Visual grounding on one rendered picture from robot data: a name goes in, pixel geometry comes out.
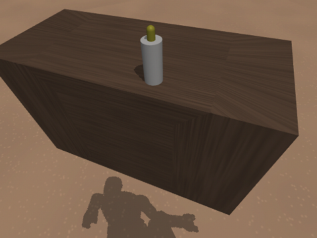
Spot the bottle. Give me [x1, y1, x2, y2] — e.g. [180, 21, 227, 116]
[140, 25, 163, 86]

